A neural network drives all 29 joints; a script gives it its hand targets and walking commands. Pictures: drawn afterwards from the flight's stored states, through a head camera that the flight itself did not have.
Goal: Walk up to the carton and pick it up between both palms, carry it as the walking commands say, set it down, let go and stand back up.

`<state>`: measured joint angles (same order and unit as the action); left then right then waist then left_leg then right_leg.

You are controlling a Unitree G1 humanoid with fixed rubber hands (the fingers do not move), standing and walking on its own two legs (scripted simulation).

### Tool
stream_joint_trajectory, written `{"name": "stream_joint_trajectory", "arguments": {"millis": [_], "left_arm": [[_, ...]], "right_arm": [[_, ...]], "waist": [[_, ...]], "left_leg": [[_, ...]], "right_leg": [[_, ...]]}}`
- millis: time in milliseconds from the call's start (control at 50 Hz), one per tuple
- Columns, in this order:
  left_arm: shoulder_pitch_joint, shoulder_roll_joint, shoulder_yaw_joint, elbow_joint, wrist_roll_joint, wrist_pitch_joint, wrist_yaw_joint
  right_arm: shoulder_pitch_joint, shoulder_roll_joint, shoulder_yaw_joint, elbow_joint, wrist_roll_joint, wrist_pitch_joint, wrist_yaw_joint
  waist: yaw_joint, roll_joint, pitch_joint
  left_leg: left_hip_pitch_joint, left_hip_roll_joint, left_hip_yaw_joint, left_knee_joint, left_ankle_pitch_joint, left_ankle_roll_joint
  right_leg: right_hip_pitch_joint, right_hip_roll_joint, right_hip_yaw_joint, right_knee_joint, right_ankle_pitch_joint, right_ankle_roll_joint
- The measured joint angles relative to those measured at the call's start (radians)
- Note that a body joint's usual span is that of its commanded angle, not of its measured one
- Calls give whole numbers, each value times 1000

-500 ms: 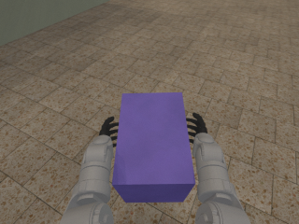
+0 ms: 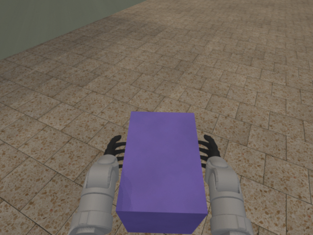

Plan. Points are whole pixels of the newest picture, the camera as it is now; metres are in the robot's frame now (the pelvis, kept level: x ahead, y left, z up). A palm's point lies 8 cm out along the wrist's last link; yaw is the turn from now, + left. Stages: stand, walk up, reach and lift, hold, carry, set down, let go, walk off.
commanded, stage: reach and lift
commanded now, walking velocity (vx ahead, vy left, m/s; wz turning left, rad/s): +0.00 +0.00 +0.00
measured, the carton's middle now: (161, 172) +0.30 +0.00 -0.02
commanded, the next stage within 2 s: hold in 0.80 s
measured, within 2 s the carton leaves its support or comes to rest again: neither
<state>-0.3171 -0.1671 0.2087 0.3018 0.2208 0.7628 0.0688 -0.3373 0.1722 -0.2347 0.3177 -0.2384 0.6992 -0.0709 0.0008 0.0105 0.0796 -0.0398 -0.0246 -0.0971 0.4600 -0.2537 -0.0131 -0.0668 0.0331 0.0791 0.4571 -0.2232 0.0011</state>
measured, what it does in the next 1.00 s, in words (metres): stands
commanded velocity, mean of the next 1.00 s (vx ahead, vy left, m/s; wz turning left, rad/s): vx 0.00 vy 0.00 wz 0.00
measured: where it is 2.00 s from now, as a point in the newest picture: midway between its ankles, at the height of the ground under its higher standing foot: outside the picture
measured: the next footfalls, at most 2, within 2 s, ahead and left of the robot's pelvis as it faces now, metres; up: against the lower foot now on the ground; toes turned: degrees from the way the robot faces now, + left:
right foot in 1.88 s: +0.14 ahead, -0.12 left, +0.00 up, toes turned -18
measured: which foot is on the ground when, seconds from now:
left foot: down 0.00-1.00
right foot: down 0.00-1.00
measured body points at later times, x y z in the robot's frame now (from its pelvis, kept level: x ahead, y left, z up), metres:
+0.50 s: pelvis -0.02 -0.01 -0.01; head -0.06 -0.01 +0.44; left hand +0.29 +0.13 +0.02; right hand +0.30 -0.15 +0.04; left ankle +0.01 +0.13 -0.74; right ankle +0.03 -0.12 -0.74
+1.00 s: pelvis -0.02 -0.01 -0.01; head -0.08 -0.01 +0.44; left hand +0.28 +0.13 +0.03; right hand +0.29 -0.15 +0.04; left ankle +0.01 +0.13 -0.74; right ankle +0.03 -0.12 -0.74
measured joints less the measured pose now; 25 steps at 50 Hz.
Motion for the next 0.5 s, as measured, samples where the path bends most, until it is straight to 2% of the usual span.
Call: {"name": "stream_joint_trajectory", "arguments": {"millis": [160, 500], "left_arm": [[1, 0, -8, 17, 8, -3, -2], [-33, -10, 56, 54, 21, -23, -15]], "right_arm": [[0, 0, -8, 5, -9, 6, 7], [-65, 23, -60, 58, -38, -2, 6]], "waist": [[3, -9, -9], [4, -14, -5]], "left_leg": [[-10, 1, 11, -3, 7, 0], [-71, 3, 1, 65, -1, -11]], "right_leg": [[-19, 2, 11, 9, 5, 0], [-79, 10, 0, 77, -4, -7]]}}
